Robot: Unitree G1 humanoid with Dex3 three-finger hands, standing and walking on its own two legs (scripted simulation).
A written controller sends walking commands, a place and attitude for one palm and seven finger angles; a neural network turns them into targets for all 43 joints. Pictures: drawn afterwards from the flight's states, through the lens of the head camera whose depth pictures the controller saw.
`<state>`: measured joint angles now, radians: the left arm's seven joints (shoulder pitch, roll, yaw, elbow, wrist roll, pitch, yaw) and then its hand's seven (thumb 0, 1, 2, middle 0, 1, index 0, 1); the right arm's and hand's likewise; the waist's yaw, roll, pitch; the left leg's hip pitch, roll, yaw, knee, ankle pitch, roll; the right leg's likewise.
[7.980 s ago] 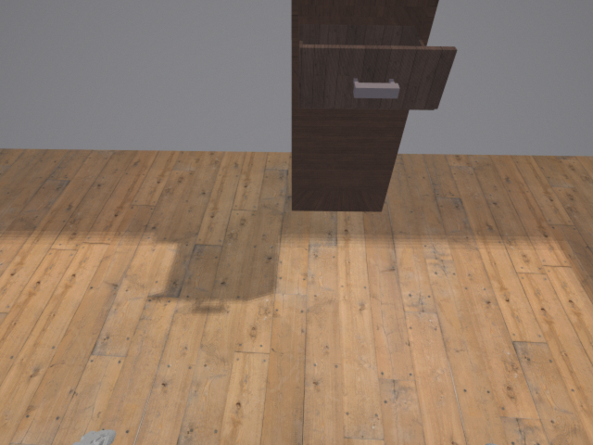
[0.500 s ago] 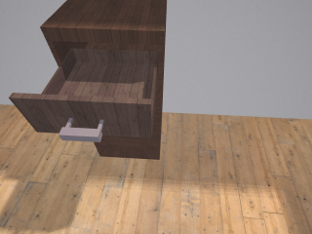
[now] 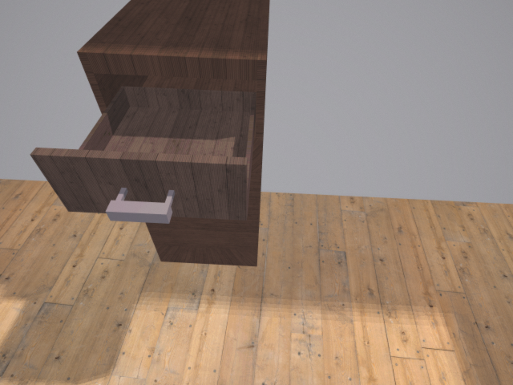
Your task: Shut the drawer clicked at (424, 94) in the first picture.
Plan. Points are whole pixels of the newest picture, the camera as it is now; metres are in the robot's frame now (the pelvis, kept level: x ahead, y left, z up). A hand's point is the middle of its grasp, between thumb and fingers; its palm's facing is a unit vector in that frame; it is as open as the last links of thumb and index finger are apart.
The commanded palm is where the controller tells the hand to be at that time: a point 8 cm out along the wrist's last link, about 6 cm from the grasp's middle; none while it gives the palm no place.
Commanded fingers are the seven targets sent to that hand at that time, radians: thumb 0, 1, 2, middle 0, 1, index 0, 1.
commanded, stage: come to a stop and stand still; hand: left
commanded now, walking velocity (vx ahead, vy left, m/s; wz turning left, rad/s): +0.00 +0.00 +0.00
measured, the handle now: (143, 202) +0.41 +0.25 +0.03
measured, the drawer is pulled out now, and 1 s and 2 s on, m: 0.29 0.29 0.29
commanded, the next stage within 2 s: look again from close up in 0.10 s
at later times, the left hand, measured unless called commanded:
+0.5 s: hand out of the picture +0.02 +0.20 -0.18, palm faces +0.04 -0.98 -0.21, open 7.4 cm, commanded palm none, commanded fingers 0.00 0.90 0.90 -0.20 -0.30 -0.20 -0.30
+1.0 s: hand out of the picture +0.01 +0.19 -0.18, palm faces +0.04 -0.99 -0.16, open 7.4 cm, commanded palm none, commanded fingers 0.00 0.90 0.90 -0.20 -0.30 -0.20 -0.30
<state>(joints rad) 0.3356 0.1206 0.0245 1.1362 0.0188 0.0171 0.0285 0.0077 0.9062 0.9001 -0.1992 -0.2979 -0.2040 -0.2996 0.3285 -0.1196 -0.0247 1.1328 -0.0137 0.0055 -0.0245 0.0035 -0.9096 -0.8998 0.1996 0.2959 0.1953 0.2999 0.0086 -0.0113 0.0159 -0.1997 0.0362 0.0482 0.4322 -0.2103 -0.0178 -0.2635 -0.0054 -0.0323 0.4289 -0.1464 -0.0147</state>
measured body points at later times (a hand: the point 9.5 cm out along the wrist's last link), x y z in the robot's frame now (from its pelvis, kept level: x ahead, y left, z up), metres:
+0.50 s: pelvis +0.00 +0.03 -0.01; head -0.01 +0.02 +0.44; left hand +0.02 +0.26 -0.16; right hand +0.01 -0.19 -0.17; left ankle +0.01 +0.13 -0.74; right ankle +0.06 -0.11 -0.74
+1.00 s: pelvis +0.03 +0.03 +0.00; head +0.02 +0.03 +0.45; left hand +0.01 +0.24 -0.17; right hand +0.03 -0.20 -0.16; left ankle +0.01 +0.13 -0.74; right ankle +0.06 -0.11 -0.74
